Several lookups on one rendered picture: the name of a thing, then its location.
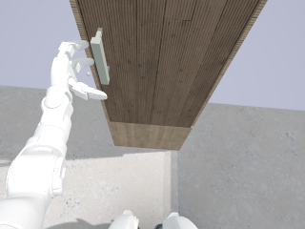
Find left robot upper arm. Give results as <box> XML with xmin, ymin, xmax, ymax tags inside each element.
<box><xmin>0</xmin><ymin>154</ymin><xmax>68</xmax><ymax>229</ymax></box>

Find robot left forearm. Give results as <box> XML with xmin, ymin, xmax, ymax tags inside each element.
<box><xmin>5</xmin><ymin>86</ymin><xmax>73</xmax><ymax>194</ymax></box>

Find robot shin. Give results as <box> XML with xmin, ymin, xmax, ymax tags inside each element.
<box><xmin>122</xmin><ymin>210</ymin><xmax>133</xmax><ymax>216</ymax></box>
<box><xmin>168</xmin><ymin>212</ymin><xmax>179</xmax><ymax>218</ymax></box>

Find right robot shin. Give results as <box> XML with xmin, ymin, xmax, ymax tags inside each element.
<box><xmin>168</xmin><ymin>212</ymin><xmax>179</xmax><ymax>218</ymax></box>

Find robot left hand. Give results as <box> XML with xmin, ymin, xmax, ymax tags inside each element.
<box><xmin>51</xmin><ymin>40</ymin><xmax>108</xmax><ymax>100</ymax></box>

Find cupboard door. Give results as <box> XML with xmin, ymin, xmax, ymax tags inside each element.
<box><xmin>75</xmin><ymin>0</ymin><xmax>262</xmax><ymax>128</ymax></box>

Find left robot shin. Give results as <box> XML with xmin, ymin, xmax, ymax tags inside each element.
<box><xmin>122</xmin><ymin>210</ymin><xmax>133</xmax><ymax>216</ymax></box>

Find handle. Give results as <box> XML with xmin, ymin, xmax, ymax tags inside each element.
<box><xmin>90</xmin><ymin>28</ymin><xmax>110</xmax><ymax>85</ymax></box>

